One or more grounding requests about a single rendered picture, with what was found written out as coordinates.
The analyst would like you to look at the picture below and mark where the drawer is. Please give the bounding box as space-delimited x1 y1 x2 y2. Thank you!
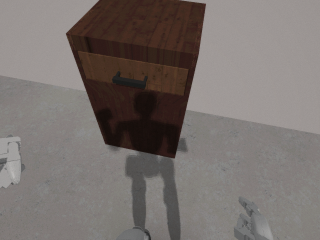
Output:
78 51 189 96

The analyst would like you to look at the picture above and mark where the handle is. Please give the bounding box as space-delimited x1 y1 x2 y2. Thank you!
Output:
112 71 148 89

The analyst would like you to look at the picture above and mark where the left robot shin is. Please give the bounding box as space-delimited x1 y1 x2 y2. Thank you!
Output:
133 226 145 233

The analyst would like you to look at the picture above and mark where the robot left thigh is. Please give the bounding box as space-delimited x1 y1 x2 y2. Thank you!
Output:
115 228 149 240

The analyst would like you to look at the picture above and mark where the cabinet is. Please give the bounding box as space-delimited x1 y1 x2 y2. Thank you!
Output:
66 0 206 159

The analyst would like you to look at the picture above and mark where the robot left hand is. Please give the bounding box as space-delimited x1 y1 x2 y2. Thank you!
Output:
0 134 26 189

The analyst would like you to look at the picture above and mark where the robot right hand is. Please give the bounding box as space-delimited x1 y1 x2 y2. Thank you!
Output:
234 196 274 240

